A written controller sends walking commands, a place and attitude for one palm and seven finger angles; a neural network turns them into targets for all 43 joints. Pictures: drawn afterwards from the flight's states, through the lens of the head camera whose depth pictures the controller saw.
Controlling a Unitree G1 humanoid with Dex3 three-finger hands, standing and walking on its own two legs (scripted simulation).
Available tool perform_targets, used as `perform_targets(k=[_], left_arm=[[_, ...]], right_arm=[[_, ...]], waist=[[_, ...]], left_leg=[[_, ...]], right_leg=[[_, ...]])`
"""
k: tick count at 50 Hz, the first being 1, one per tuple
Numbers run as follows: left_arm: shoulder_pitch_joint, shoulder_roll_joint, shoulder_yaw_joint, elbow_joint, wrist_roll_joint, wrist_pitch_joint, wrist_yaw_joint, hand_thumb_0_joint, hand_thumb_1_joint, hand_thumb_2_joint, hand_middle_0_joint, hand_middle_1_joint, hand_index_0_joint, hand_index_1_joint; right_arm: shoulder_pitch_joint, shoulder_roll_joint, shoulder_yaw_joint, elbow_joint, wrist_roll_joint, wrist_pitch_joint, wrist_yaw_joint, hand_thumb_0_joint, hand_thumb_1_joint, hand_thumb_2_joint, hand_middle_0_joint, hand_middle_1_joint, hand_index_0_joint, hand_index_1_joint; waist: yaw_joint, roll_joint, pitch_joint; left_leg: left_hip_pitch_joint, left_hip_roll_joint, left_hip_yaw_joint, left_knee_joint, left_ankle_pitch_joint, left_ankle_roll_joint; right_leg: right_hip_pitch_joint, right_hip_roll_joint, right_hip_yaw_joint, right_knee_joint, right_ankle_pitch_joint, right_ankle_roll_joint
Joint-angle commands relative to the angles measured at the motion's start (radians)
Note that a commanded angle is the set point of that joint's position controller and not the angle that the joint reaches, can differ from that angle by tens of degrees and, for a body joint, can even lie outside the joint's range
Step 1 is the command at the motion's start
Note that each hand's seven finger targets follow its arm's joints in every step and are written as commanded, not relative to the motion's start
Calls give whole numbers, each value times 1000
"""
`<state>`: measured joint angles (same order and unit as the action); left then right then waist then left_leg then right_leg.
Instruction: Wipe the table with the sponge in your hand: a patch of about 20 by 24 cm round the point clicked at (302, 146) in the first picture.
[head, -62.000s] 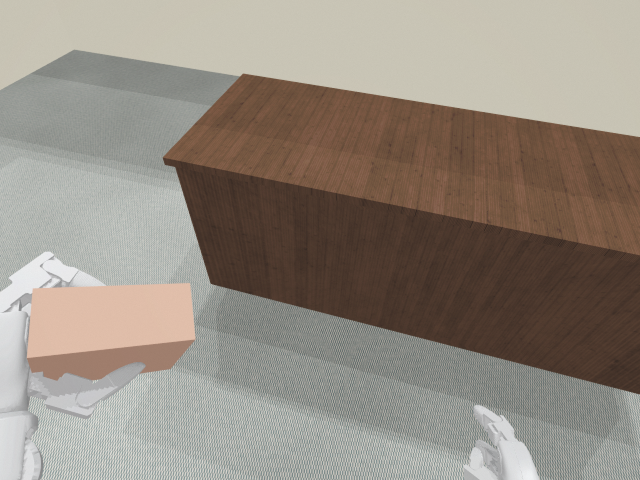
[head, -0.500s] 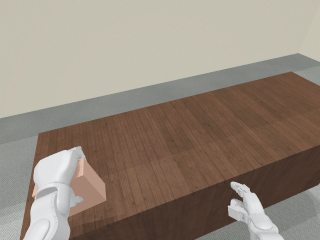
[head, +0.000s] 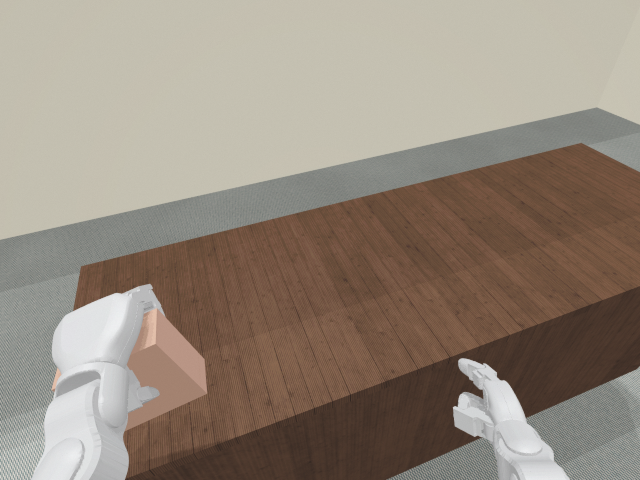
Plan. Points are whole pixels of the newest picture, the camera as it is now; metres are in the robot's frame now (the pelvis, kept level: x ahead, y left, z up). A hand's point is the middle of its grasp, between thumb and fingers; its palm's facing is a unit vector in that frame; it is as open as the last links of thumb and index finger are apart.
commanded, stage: bring the sponge back beside the body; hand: left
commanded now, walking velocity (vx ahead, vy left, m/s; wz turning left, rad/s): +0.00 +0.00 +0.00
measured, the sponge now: (147, 380) +0.20 +0.27 +0.04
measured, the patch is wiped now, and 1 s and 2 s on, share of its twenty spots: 0.95 0.95 0.95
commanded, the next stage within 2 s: step back with the hand held close in 0.86 s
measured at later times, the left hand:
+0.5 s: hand (116, 355) +0.19 +0.27 +0.11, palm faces +0.15 -0.19 -0.97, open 10.0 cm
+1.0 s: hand (113, 359) +0.19 +0.28 +0.11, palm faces +0.14 -0.18 -0.97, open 10.0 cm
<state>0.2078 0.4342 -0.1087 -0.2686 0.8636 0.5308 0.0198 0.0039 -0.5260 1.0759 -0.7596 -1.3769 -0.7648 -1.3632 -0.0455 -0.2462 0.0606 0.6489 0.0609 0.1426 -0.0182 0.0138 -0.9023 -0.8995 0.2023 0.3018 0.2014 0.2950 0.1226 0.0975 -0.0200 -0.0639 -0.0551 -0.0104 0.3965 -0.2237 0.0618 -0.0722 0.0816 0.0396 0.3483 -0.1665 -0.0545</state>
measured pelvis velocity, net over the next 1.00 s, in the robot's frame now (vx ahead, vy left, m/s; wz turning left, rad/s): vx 0.00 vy -0.01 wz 0.01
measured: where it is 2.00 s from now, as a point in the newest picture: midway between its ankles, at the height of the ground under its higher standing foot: outside the picture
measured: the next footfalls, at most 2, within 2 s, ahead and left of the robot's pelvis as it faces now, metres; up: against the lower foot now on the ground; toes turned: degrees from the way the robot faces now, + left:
none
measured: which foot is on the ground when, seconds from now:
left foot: down 0.00-1.00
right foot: down 0.00-1.00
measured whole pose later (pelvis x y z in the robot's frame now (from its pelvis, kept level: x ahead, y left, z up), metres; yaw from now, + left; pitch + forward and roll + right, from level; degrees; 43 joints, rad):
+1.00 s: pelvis +0.00 -0.01 +0.00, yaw +0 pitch -6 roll -1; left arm 0.27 0.48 -0.05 -0.35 0.84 0.52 0.00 0.00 -0.53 1.07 -0.76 -1.38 -0.76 -1.36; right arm -0.03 -0.26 0.06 0.64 0.06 0.12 -0.03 0.01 -0.90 -0.90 0.20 0.30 0.20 0.30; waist 0.12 0.10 -0.02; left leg -0.08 -0.05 -0.02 0.42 -0.23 0.05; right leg -0.08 0.09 0.03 0.36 -0.17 -0.06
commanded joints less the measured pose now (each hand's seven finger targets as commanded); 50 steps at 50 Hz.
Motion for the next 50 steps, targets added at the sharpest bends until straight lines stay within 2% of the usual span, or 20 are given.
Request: perform_targets(k=[1,5,8,10,13,15,16,20,21,23,25,26,29,31,33,35,39,46,49,50], left_arm=[[-224,189,141,-269,36,-16,44,0,100,1300,-1200,-1600,-1200,-1600],[-224,236,175,-274,30,-19,38,0,100,1300,-1200,-1600,-1200,-1600],[-194,207,160,-236,30,-18,36,0,100,1300,-1200,-1600,-1200,-1600],[-231,258,195,-281,29,-26,38,0,100,1300,-1200,-1600,-1200,-1600],[-182,221,175,-261,26,-25,35,0,100,1300,-1200,-1600,-1200,-1600],[-192,267,210,-310,22,-31,36,0,100,1300,-1200,-1600,-1200,-1600],[-185,234,188,-306,21,-28,35,0,100,1300,-1200,-1600,-1200,-1600],[-169,280,228,-329,13,-30,31,0,100,1300,-1200,-1600,-1200,-1600],[-163,252,211,-331,16,-27,31,0,100,1300,-1200,-1600,-1200,-1600],[-118,250,216,-292,9,-22,28,0,100,1300,-1200,-1600,-1200,-1600],[-149,278,229,-327,2,-22,25,0,100,1300,-1200,-1600,-1200,-1600],[-142,239,200,-309,2,-18,22,0,100,1300,-1200,-1600,-1200,-1600],[-140,246,201,-287,2,-20,16,0,100,1300,-1200,-1600,-1200,-1600],[-175,250,199,-329,10,-25,16,0,100,1300,-1200,-1600,-1200,-1600],[-141,247,201,-294,9,-29,16,0,100,1300,-1200,-1600,-1200,-1600],[-171,290,230,-340,12,-39,20,0,100,1300,-1200,-1600,-1200,-1600],[-137,262,220,-297,15,-39,24,0,100,1300,-1200,-1600,-1200,-1600],[-150,251,210,-319,14,-30,26,0,100,1300,-1200,-1600,-1200,-1600],[-169,218,171,-194,22,-17,21,0,100,1300,-1200,-1600,-1200,-1600],[-430,126,402,-499,-841,-289,57,0,100,1300,-1200,-1600,-1200,-1600]], right_arm=[[-285,-99,-38,-205,-5,-67,-4,0,-900,-900,200,300,200,300],[-283,-110,-39,-201,-5,-67,-8,0,-900,-900,200,300,200,300],[-277,-103,-36,-196,-6,-70,-13,0,-900,-900,200,300,200,300],[-280,-109,-36,-203,-6,-74,-16,0,-900,-900,200,300,200,300],[-274,-104,-36,-197,-6,-78,-14,0,-900,-900,200,300,200,300],[-282,-109,-39,-203,-6,-82,-14,0,-900,-900,200,300,200,300],[-279,-99,-36,-210,-7,-83,-13,0,-900,-900,200,300,200,300],[-281,-110,-38,-204,-7,-80,-13,0,-900,-900,200,300,200,300],[-279,-102,-38,-209,-8,-82,-11,0,-900,-900,200,300,200,300],[-268,-106,-37,-199,-8,-77,-10,0,-900,-900,200,300,200,300],[-279,-110,-37,-205,-5,-78,-11,0,-900,-900,200,300,200,300],[-277,-102,-36,-210,-5,-80,-12,0,-900,-900,200,300,200,300],[-271,-107,-35,-203,-4,-77,-15,0,-900,-900,200,300,200,300],[-279,-103,-35,-215,-6,-85,-18,0,-900,-900,200,300,200,300],[-268,-105,-34,-207,-8,-84,-21,0,-900,-900,200,300,200,300],[-276,-108,-35,-212,-8,-88,-22,0,-900,-900,200,300,200,300],[-268,-103,-34,-202,-10,-86,-21,0,-900,-900,200,300,200,300],[-273,-101,-35,-209,-9,-92,-17,0,-900,-900,200,300,200,300],[-258,-110,-29,-185,-7,-82,-24,0,-900,-900,200,300,200,300],[-70,-66,-29,-449,-2,-103,-25,0,-900,-900,200,300,200,300]], waist=[[6,9,-145],[-1,-21,-118],[3,-37,-106],[2,-17,-118],[5,-10,-114],[7,2,-133],[9,-3,-129],[5,-8,-122],[11,0,-140],[8,-47,-122],[1,-29,-113],[3,-22,-106],[-1,-41,-94],[4,8,-118],[2,-25,-103],[1,-6,-117],[5,-36,-111],[6,-10,-129],[-16,-54,-63],[-108,-102,198]], left_leg=[[-42,38,-125,-65,174,0],[-42,41,-131,-66,145,1],[-42,37,-126,-59,148,0],[-44,39,-130,-64,131,2],[-41,34,-127,-56,154,-1],[-34,37,-132,-53,160,2],[-40,34,-129,-49,164,3],[-36,37,-131,-48,165,1],[-39,32,-127,-39,180,3],[-38,33,-128,-37,197,-1],[-36,36,-129,-37,180,0],[-42,33,-123,-34,170,2],[-45,32,-123,-36,161,0],[-43,33,-125,-37,147,5],[-39,33,-124,-38,149,2],[-39,36,-131,-42,135,3],[-43,32,-125,-37,159,-1],[-39,33,-125,-31,172,2],[-57,37,-120,-45,142,-4],[-100,43,-148,-10,-77,2]], right_leg=[[63,-29,128,-39,53,-52],[39,-29,150,-51,18,-51],[23,-34,135,-57,7,-48],[35,-31,155,-53,0,-50],[31,-34,139,-52,18,-50],[45,-32,163,-47,31,-53],[44,-34,143,-44,33,-50],[37,-33,168,-48,41,-52],[49,-35,150,-39,55,-50],[38,-38,147,-45,78,-47],[28,-37,169,-50,65,-49],[21,-40,152,-51,44,-45],[7,-44,148,-59,31,-42],[22,-39,148,-49,12,-46],[12,-40,145,-59,5,-43],[23,-36,169,-55,-6,-48],[21,-44,153,-57,22,-44],[32,-38,148,-46,41,-48],[-25,-39,132,-65,1,-43],[-229,-61,206,-130,-19,-22]])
